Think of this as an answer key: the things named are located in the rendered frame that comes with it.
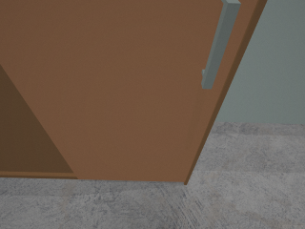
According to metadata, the wardrobe door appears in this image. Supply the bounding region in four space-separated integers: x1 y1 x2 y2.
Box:
0 64 73 173
0 0 258 182

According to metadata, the handle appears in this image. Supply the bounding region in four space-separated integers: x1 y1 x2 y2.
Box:
201 0 241 90

